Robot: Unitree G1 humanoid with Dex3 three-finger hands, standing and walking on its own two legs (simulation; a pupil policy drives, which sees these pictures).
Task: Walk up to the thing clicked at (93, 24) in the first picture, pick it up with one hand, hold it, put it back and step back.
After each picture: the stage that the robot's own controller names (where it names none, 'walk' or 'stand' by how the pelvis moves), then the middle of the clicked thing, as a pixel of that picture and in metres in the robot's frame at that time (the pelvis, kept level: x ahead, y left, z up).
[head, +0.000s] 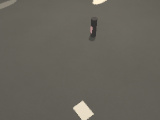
stand; (93, 27) +1.53 -0.16 -0.66
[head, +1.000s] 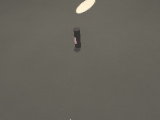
walk; (77, 38) +1.42 +0.13 -0.64
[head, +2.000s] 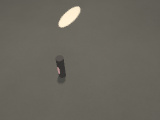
walk; (61, 67) +0.93 +0.23 -0.64
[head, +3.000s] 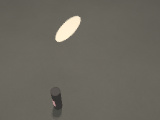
walk; (56, 99) +0.58 +0.18 -0.63
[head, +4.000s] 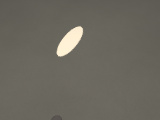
stand; out of the picture +0.39 +0.18 -0.64
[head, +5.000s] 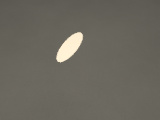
stand; out of the picture +0.37 +0.18 -0.65
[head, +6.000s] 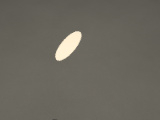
stand; out of the picture +0.40 +0.19 -0.66
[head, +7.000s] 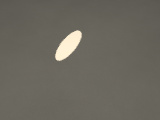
stand; out of the picture +0.38 +0.19 -0.66
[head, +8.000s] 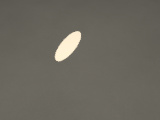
stand; out of the picture +0.37 +0.19 -0.66
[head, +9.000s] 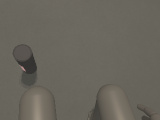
go down; (26, 61) +0.45 +0.21 -0.32
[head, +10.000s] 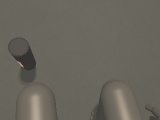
approach; (24, 56) +0.45 +0.23 -0.27
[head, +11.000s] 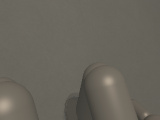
close in; out of the picture +0.43 +0.28 -0.16
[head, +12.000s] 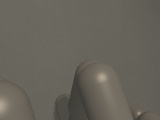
close; out of the picture +0.43 +0.28 -0.15
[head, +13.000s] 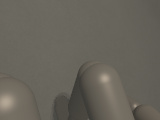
lift; out of the picture +0.39 +0.27 -0.16
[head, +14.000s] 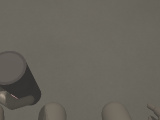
lift; (22, 84) +0.31 +0.19 +0.03
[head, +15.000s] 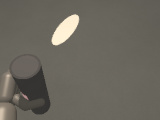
hold; (34, 89) +0.30 +0.16 +0.05
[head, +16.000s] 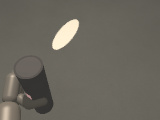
hold; (37, 89) +0.31 +0.15 +0.04
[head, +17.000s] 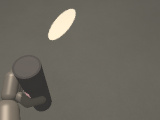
crouch; (36, 88) +0.32 +0.16 +0.01
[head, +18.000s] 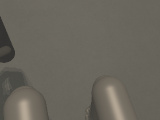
lower; out of the picture +0.46 +0.22 -0.04
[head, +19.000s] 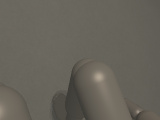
lower; out of the picture +0.43 +0.29 -0.16
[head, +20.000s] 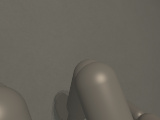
lower; out of the picture +0.43 +0.29 -0.16
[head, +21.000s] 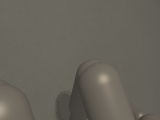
lower; out of the picture +0.42 +0.29 -0.16
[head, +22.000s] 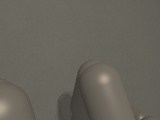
lower; out of the picture +0.41 +0.29 -0.15
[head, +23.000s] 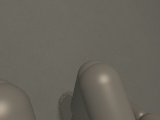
open; out of the picture +0.41 +0.26 -0.15
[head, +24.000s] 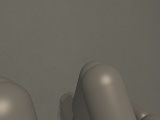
rise; out of the picture +0.41 +0.26 -0.16
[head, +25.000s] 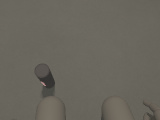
walk; (46, 77) +0.44 +0.19 -0.39
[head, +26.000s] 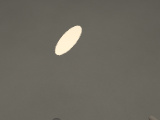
stand; out of the picture +0.38 +0.16 -0.59
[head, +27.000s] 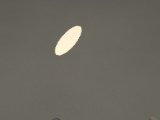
stand; out of the picture +0.38 +0.17 -0.60
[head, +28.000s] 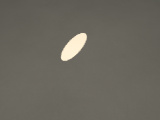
stand; out of the picture +0.40 +0.15 -0.65
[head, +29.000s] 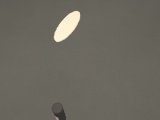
walk; (59, 113) +0.42 +0.17 -0.63
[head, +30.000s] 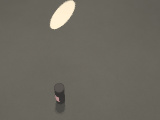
walk; (59, 94) +0.53 +0.13 -0.63
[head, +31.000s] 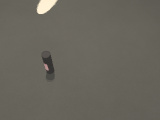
walk; (48, 63) +0.81 +0.28 -0.62
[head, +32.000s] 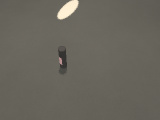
stand; (62, 57) +1.02 +0.17 -0.64
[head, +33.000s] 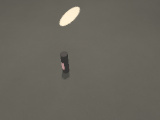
stand; (65, 62) +1.03 +0.17 -0.66
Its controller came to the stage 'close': yes
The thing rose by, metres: 0.68
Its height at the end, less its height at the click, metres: +0.00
